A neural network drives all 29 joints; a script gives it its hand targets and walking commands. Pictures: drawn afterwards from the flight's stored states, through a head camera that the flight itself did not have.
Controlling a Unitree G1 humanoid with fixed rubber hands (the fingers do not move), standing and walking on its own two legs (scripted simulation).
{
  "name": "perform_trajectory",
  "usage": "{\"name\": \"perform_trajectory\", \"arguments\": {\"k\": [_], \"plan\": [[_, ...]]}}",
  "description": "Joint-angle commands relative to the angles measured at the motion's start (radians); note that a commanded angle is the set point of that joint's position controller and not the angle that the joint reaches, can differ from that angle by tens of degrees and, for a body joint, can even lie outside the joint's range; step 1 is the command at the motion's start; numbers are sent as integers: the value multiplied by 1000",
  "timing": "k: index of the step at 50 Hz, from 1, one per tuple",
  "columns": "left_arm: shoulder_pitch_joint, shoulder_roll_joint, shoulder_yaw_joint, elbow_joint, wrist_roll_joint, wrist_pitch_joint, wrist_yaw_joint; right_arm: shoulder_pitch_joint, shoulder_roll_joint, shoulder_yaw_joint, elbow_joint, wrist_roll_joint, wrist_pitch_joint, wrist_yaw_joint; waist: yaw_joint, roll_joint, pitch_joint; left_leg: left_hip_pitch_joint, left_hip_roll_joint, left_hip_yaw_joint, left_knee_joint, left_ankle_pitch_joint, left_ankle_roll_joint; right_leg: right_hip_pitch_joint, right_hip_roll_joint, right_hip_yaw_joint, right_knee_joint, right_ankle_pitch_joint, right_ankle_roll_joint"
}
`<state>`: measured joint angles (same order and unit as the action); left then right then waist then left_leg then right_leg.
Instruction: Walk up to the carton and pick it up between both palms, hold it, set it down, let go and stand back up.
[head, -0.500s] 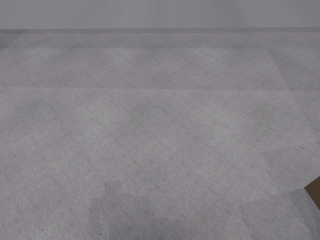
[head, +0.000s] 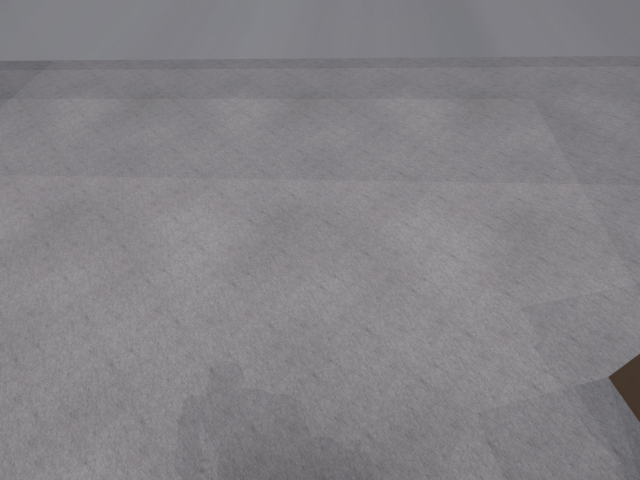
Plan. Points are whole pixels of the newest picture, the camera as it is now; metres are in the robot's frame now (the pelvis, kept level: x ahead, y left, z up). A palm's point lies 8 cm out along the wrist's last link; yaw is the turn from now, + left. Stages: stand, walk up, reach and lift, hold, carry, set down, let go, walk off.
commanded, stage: stand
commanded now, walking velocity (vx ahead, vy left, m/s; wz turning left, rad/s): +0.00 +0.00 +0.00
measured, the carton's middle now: out of the picture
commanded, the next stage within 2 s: none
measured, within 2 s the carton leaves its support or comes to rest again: neither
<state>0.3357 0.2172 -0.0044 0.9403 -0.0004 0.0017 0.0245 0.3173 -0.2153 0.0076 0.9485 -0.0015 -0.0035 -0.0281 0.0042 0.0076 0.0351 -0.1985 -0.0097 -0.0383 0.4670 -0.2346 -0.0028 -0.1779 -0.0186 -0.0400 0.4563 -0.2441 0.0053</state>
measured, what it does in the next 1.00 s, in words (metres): stands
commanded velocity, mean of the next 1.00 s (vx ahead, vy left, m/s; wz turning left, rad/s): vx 0.00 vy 0.00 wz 0.00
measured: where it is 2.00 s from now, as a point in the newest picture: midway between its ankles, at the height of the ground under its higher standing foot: outside the picture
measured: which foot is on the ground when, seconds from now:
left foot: down 0.00-1.00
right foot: down 0.00-1.00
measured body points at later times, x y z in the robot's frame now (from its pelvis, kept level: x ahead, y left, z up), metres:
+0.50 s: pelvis +0.00 +0.00 +0.00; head +0.01 +0.00 +0.45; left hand +0.01 +0.24 -0.15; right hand +0.02 -0.24 -0.15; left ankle +0.01 +0.12 -0.74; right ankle +0.00 -0.12 -0.74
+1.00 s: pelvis +0.01 +0.00 +0.00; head +0.01 +0.00 +0.45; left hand +0.01 +0.24 -0.15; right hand +0.02 -0.23 -0.15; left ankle +0.01 +0.12 -0.74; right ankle +0.00 -0.12 -0.74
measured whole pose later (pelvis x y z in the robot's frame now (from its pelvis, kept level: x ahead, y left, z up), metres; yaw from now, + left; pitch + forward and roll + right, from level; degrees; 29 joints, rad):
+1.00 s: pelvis +0.01 +0.00 +0.00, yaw +0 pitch -2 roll +0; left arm 0.33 0.19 -0.01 1.03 0.00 0.00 0.04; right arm 0.31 -0.18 0.00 1.03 0.00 -0.01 -0.04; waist 0.00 0.00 0.04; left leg -0.18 -0.01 -0.03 0.43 -0.23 0.00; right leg -0.16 -0.02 -0.04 0.43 -0.24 0.01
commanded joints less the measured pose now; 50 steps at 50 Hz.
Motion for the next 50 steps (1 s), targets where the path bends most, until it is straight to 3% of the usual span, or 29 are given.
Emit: {"name": "perform_trajectory", "arguments": {"k": [1, 34, 35, 50], "plan": [[57, 133, 30, -43, 0, -15, 8, 50, -133, -31, -41, 0, -18, -8, 0, 0, 39, -56, 92, -82, -106, 61, 18, -15, -83, 91, -97, 49, -23], [70, 103, 25, 20, -1, -15, 16, 58, -104, -26, 28, 0, -16, -16, -1, -1, 46, -43, 95, -72, -117, 76, 13, -10, -85, 90, -107, 62, -19], [64, 101, 24, 26, -1, -16, 17, 53, -96, -26, 26, 4, -16, -16, -2, -25, 46, -38, 93, -80, -119, 80, 12, -11, -85, 93, -111, 65, -18], [64, 89, 20, 57, -2, -18, 22, 56, -85, -28, 48, 3, -18, -19, -1, -3, 45, -25, 94, -74, -124, 107, 10, 1, -89, 90, -113, 90, -15]]}}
